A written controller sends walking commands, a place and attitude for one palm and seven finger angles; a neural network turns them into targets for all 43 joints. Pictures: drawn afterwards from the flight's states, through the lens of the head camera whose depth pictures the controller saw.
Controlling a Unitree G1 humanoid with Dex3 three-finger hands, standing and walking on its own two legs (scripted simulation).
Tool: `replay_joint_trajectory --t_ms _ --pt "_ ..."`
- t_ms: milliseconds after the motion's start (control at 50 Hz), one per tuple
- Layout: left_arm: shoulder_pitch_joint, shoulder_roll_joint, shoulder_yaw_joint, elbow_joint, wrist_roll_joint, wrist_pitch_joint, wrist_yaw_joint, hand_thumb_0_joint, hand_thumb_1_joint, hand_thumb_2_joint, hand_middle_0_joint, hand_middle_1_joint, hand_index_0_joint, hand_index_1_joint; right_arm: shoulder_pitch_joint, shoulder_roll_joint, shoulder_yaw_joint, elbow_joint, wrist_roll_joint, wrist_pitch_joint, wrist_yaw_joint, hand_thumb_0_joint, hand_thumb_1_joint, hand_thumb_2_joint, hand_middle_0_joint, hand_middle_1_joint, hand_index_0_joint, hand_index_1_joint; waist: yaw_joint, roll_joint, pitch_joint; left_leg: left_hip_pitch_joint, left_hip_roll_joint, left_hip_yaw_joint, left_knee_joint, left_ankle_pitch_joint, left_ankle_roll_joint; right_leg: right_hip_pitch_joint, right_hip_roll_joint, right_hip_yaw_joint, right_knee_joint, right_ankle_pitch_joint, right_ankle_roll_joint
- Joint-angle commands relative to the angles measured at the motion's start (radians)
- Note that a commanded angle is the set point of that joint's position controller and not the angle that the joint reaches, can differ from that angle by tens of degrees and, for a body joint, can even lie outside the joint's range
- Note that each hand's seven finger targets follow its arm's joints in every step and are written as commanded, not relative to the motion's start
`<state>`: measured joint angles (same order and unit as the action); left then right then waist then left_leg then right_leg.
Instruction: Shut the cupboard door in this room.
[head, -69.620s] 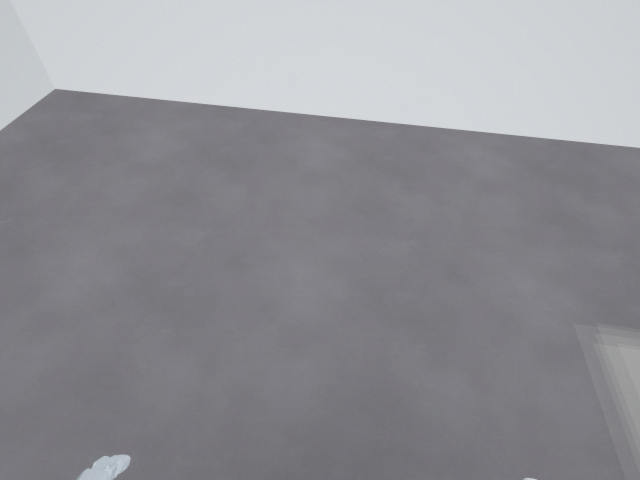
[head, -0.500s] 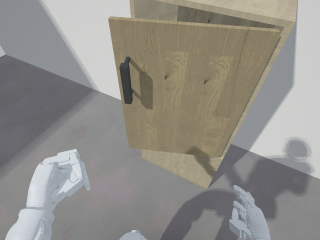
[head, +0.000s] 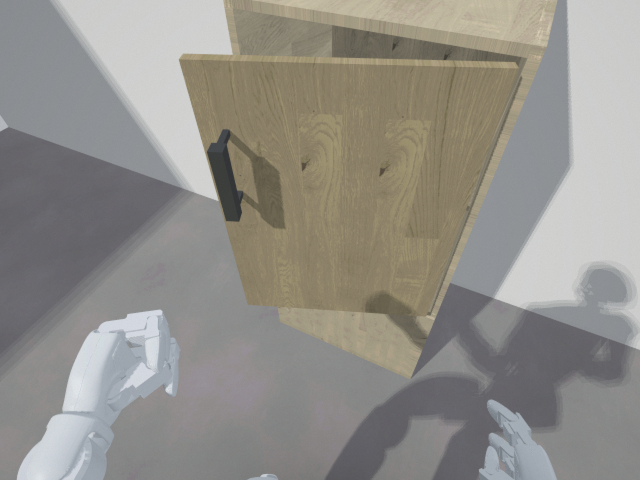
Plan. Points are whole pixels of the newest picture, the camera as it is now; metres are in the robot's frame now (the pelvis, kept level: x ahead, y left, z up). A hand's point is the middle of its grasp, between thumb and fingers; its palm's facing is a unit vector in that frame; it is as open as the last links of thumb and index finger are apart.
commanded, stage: raise the hand and make a fist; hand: left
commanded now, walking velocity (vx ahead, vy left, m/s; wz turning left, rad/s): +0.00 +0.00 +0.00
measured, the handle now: (229, 176) +0.53 +0.18 +0.09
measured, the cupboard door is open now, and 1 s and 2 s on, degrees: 21 21 21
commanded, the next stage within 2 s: bring the fist close to the handle in 0.14 s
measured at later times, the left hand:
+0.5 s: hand (183, 319) +0.27 +0.18 +0.10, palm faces -0.02 -1.00 -0.03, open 3.1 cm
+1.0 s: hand (231, 254) +0.37 +0.15 +0.09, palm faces -0.03 -1.00 -0.03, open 3.1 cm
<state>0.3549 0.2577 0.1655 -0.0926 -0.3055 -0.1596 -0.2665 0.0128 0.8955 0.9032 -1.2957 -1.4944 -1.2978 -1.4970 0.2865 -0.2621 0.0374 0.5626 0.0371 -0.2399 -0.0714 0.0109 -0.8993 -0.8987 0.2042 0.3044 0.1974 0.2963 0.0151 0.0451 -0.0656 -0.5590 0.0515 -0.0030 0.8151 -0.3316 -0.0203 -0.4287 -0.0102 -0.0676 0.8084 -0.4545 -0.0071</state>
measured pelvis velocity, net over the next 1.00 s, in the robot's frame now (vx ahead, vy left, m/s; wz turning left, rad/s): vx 0.00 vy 0.00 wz -0.02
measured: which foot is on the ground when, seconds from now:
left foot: down 0.00-1.00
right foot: down 0.00-1.00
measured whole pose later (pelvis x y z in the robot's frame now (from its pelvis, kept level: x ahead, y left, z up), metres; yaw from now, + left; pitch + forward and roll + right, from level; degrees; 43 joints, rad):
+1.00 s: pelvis +0.00 +0.00 +0.00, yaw -1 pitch +6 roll +0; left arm -0.28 0.21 0.13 0.43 -0.19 -0.20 -0.11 0.01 0.90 0.90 -1.30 -1.50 -1.30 -1.50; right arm 0.26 -0.25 0.02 0.65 0.03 -0.14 -0.04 0.01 -0.90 -0.90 0.20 0.30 0.20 0.30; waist -0.02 0.03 -0.05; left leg -0.57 0.05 0.03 0.78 -0.32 -0.01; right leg -0.47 -0.02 -0.04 0.79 -0.44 0.00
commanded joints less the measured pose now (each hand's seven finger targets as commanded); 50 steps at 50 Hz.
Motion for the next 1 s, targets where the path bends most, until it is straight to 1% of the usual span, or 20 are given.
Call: replay_joint_trajectory --t_ms 0,40,120,220,260,320,360,420,480,520,560,620,660,720,760,780,820,860,920,980 --pt "-0.153 0.145 0.129 -0.268 -0.023 -0.157 0.035 0.0 0.9 0.9 -1.3 -1.5 -1.3 -1.5 -0.095 -0.09 -0.046 -0.155 -0.002 -0.074 -0.001 0.0 -0.9 -0.9 0.2 0.3 0.2 0.3 0.006 -0.013 -0.154 0.167 -0.055 -0.009 -0.076 0.151 0.039 -0.027 0.015 0.053 -0.14 0.261 0.008" --pt "-0.132 0.124 0.097 -0.249 -0.016 -0.162 0.025 0.0 0.9 0.9 -1.3 -1.5 -1.3 -1.5 -0.092 -0.094 -0.048 -0.148 0.001 -0.074 0.004 0.0 -0.9 -0.9 0.2 0.3 0.2 0.3 0.0 0.027 -0.147 0.17 -0.056 -0.005 -0.074 0.152 0.038 -0.037 0.015 0.052 -0.136 0.275 0.007" --pt "-0.077 0.108 0.06 -0.188 -0.015 -0.101 -0.019 0.0 0.9 0.9 -1.3 -1.5 -1.3 -1.5 -0.089 -0.101 -0.055 -0.153 0.009 -0.062 0.002 0.0 -0.9 -0.9 0.2 0.3 0.2 0.3 -0.002 -0.011 -0.127 0.149 -0.056 0.0 -0.072 0.15 0.042 -0.025 0.004 0.07 -0.155 0.304 0.021" --pt "-0.117 0.142 0.117 -0.218 -0.029 -0.082 -0.011 0.0 0.9 0.9 -1.3 -1.5 -1.3 -1.5 -0.1 -0.098 -0.054 -0.168 0.005 -0.045 -0.007 0.0 -0.9 -0.9 0.2 0.3 0.2 0.3 0.006 -0.067 -0.136 0.161 -0.057 -0.004 -0.083 0.172 0.045 -0.01 0.007 0.059 -0.152 0.344 0.025" --pt "-0.203 0.177 0.155 -0.214 -0.031 -0.109 0.01 0.0 0.9 0.9 -1.3 -1.5 -1.3 -1.5 -0.095 -0.1 -0.052 -0.15 0.0 -0.042 -0.011 0.0 -0.9 -0.9 0.2 0.3 0.2 0.3 -0.004 -0.087 -0.119 0.154 -0.054 -0.007 -0.073 0.167 0.044 -0.027 0.011 0.063 -0.15 0.338 0.027" --pt "-0.348 0.115 0.084 -0.175 -0.017 -0.145 0.022 0.0 0.9 0.9 -1.3 -1.5 -1.3 -1.5 -0.099 -0.096 -0.049 -0.128 0.002 -0.047 -0.01 0.0 -0.9 -0.9 0.2 0.3 0.2 0.3 -0.032 -0.031 -0.11 0.172 -0.055 -0.008 -0.074 0.127 0.042 -0.081 0.019 0.047 -0.141 0.259 0.015" --pt "-0.395 0.114 0.062 -0.138 -0.006 -0.148 0.018 0.0 0.9 0.9 -1.3 -1.5 -1.3 -1.5 -0.091 -0.103 -0.05 -0.112 0.002 -0.05 -0.011 0.0 -0.9 -0.9 0.2 0.3 0.2 0.3 -0.04 -0.026 -0.127 0.179 -0.052 -0.01 -0.068 0.119 0.045 -0.089 0.018 0.057 -0.146 0.239 0.015" --pt "-0.397 0.1 0.03 -0.066 0.006 -0.114 0.0 0.0 0.9 0.9 -1.3 -1.5 -1.3 -1.5 -0.089 -0.106 -0.052 -0.112 0.007 -0.049 -0.012 0.0 -0.9 -0.9 0.2 0.3 0.2 0.3 -0.026 -0.006 -0.16 0.186 -0.052 -0.011 -0.086 0.117 0.042 -0.069 0.014 0.05 -0.146 0.239 0.009" --pt "-0.47 0.109 0.02 -0.008 0.023 -0.07 0.005 0.0 0.9 0.9 -1.3 -1.5 -1.3 -1.5 -0.094 -0.107 -0.05 -0.112 0.008 -0.036 -0.013 0.0 -0.9 -0.9 0.2 0.3 0.2 0.3 -0.028 -0.04 -0.17 0.182 -0.052 -0.01 -0.095 0.12 0.046 -0.06 0.009 0.054 -0.157 0.244 0.013" --pt "-0.545 0.117 0.04 0.024 0.026 -0.052 0.027 0.0 0.9 0.9 -1.3 -1.5 -1.3 -1.5 -0.102 -0.106 -0.047 -0.107 0.007 -0.027 -0.013 0.0 -0.9 -0.9 0.2 0.3 0.2 0.3 -0.02 -0.032 -0.167 0.187 -0.053 -0.011 -0.107 0.118 0.042 -0.061 0.011 0.045 -0.155 0.239 0.009" --pt "-0.605 0.176 0.105 0.048 0.03 -0.054 0.063 0.0 0.9 0.9 -1.3 -1.5 -1.3 -1.5 -0.102 -0.111 -0.047 -0.098 0.003 -0.016 -0.013 0.0 -0.9 -0.9 0.2 0.3 0.2 0.3 -0.011 -0.055 -0.188 0.189 -0.049 -0.013 -0.113 0.13 0.04 -0.042 0.014 0.042 -0.153 0.239 0.007" --pt "-0.633 0.108 0.069 0.031 0.038 -0.08 0.102 0.0 0.9 0.9 -1.3 -1.5 -1.3 -1.5 -0.109 -0.095 -0.05 -0.106 0.0 -0.012 0.001 0.0 -0.9 -0.9 0.2 0.3 0.2 0.3 0.001 -0.002 -0.249 0.246 -0.05 -0.005 -0.119 0.191 0.035 -0.02 0.018 0.026 -0.129 0.314 -0.001" --pt "-0.634 0.131 0.087 0.088 0.049 -0.09 0.118 0.0 0.9 0.9 -1.3 -1.5 -1.3 -1.5 -0.096 -0.102 -0.053 -0.093 -0.004 -0.003 0.006 0.0 -0.9 -0.9 0.2 0.3 0.2 0.3 -0.003 -0.045 -0.248 0.235 -0.046 -0.001 -0.116 0.204 0.037 -0.013 0.021 0.027 -0.133 0.334 0.002" --pt "-0.721 0.068 0.004 0.156 0.077 -0.095 0.117 0.0 0.9 0.9 -1.3 -1.5 -1.3 -1.5 -0.084 -0.103 -0.056 -0.08 0.001 0.009 0.015 0.0 -0.9 -0.9 0.2 0.3 0.2 0.3 -0.031 -0.036 -0.199 0.226 -0.043 0.002 -0.12 0.177 0.036 -0.06 0.022 0.025 -0.135 0.316 0.004" --pt "-0.745 0.107 0.032 0.217 0.087 -0.089 0.12 0.0 0.9 0.9 -1.3 -1.5 -1.3 -1.5 -0.074 -0.115 -0.062 -0.07 0.002 0.021 0.015 0.0 -0.9 -0.9 0.2 0.3 0.2 0.3 -0.028 -0.061 -0.183 0.209 -0.041 0.001 -0.124 0.159 0.037 -0.06 0.023 0.029 -0.146 0.293 0.003" --pt "-0.782 0.069 -0.009 0.224 0.091 -0.086 0.117 0.0 0.9 0.9 -1.3 -1.5 -1.3 -1.5 -0.078 -0.112 -0.061 -0.072 0.004 0.026 0.016 0.0 -0.9 -0.9 0.2 0.3 0.2 0.3 -0.041 -0.045 -0.184 0.218 -0.042 0.003 -0.129 0.147 0.037 -0.071 0.021 0.028 -0.149 0.283 0.004" --pt "-0.86 0.067 -0.012 0.239 0.093 -0.084 0.125 0.0 0.9 0.9 -1.3 -1.5 -1.3 -1.5 -0.071 -0.113 -0.062 -0.068 0.003 0.032 0.016 0.0 -0.9 -0.9 0.2 0.3 0.2 0.3 -0.043 -0.033 -0.205 0.231 -0.044 -0.001 -0.128 0.149 0.036 -0.072 0.022 0.028 -0.148 0.286 0.002" --pt "-0.897 0.136 0.052 0.264 0.094 -0.092 0.141 0.0 0.9 0.9 -1.3 -1.5 -1.3 -1.5 -0.061 -0.122 -0.065 -0.057 -0.002 0.043 0.013 0.0 -0.9 -0.9 0.2 0.3 0.2 0.3 -0.033 -0.065 -0.24 0.231 -0.043 0.001 -0.121 0.167 0.038 -0.047 0.023 0.035 -0.149 0.303 0.003" --pt "-1.01 0.099 0.023 0.249 0.1 -0.127 0.159 0.0 0.9 0.9 -1.3 -1.5 -1.3 -1.5 -0.065 -0.108 -0.066 -0.052 -0.003 0.05 0.016 0.0 -0.9 -0.9 0.2 0.3 0.2 0.3 -0.044 -0.019 -0.297 0.273 -0.044 0.004 -0.113 0.202 0.035 -0.047 0.023 0.033 -0.133 0.341 0.0" --pt "-1.04 0.121 0.043 0.318 0.109 -0.145 0.177 0.0 0.9 0.9 -1.3 -1.5 -1.3 -1.5 -0.046 -0.111 -0.067 -0.034 -0.007 0.062 0.019 0.0 -0.9 -0.9 0.2 0.3 0.2 0.3 -0.049 -0.025 -0.307 0.267 -0.041 0.003 -0.106 0.221 0.036 -0.046 0.025 0.033 -0.126 0.367 0.001"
